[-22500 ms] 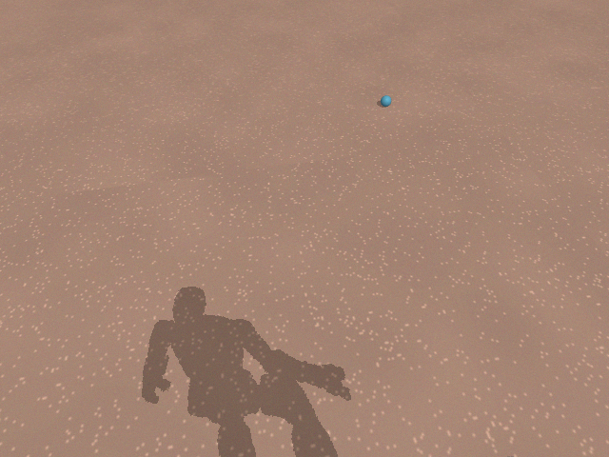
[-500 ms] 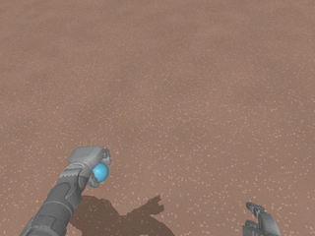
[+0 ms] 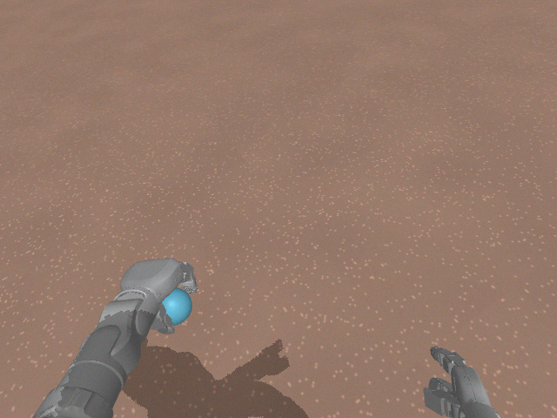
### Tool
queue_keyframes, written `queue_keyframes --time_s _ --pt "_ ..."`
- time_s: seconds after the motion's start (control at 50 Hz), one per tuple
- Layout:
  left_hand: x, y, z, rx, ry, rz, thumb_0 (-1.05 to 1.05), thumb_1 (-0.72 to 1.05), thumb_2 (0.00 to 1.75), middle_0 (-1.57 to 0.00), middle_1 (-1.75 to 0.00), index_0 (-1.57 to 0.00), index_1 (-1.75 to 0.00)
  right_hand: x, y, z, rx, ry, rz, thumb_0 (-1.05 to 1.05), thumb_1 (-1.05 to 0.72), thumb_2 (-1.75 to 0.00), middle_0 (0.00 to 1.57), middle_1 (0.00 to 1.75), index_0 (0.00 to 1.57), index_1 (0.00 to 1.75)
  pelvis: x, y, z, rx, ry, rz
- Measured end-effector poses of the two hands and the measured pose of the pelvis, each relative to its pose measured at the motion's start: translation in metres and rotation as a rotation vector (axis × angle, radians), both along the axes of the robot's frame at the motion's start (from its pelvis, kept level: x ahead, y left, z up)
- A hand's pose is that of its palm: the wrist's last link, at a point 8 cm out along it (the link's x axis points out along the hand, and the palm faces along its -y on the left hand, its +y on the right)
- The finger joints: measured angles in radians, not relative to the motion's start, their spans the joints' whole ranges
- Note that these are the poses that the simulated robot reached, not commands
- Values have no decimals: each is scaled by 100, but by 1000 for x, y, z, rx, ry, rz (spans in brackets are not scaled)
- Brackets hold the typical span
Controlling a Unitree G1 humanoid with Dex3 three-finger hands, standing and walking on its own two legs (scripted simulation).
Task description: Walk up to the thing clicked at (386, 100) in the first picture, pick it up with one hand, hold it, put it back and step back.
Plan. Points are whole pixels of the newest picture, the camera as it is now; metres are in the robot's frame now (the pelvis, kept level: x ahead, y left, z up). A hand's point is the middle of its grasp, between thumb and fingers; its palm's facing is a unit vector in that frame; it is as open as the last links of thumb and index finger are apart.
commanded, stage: hold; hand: left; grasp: from above
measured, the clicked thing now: (173, 306) +0.30 +0.22 -0.07
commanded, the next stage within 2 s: crouch in 0.36 s
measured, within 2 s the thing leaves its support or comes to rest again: neither
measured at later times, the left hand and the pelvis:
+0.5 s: hand (165, 296) +0.30 +0.22 -0.03, palm faces -0.45 -0.06 -0.89, open 8.4 cm; pelvis +0.01 +0.00 +0.00, yaw +0 degrees
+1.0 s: hand (181, 312) +0.33 +0.24 -0.17, palm faces -0.43 +0.03 -0.90, open 8.5 cm; pelvis -0.02 +0.01 -0.07, yaw +1 degrees
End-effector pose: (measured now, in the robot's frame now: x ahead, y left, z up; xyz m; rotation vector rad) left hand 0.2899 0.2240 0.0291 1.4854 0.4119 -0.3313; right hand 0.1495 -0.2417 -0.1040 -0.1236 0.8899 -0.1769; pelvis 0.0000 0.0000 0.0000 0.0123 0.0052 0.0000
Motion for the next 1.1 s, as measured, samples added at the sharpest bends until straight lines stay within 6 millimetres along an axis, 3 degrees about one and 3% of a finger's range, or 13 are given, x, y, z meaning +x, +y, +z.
queue_keyframes --time_s 0.38,0.66,0.76,0.86,0.96,1.1 --pt "15 2 0 5 -12 -2 2 24 25 -77 -65 -81 -52 -2 -2 -4 -2 47 -23 1 -91 -91 20 30 20 30 11 3 1 -4 12 -1" --pt "19 5 -14 11 -3 2 2 25 26 -75 -66 -79 -54 3 -1 -2 -9 56 -20 1 -91 -90 20 30 20 30 15 4 1 -7 26 5" --pt "17 8 -40 16 10 -6 1 24 28 -75 -67 -79 -54 -4 -3 -6 -28 88 -12 1 -91 -90 20 30 20 30 12 5 -4 -8 60 13" --pt "22 12 -76 53 10 -16 1 23 29 -74 -67 -79 -55 -22 -10 -22 -61 156 -4 1 -91 -90 20 30 20 30 4 6 -19 -15 140 24" --pt "39 16 -120 84 -22 -26 1 23 31 -73 -68 -78 -55 -55 -22 -56 -106 233 -14 1 -91 -90 20 30 20 30 -9 8 -54 -28 254 29" --pt "65 22 -192 102 -41 -8 1 24 29 -72 -69 -78 -55 -115 -31 -119 -152 349 -61 1 -91 -90 20 30 20 30 -31 13 -118 -45 406 31"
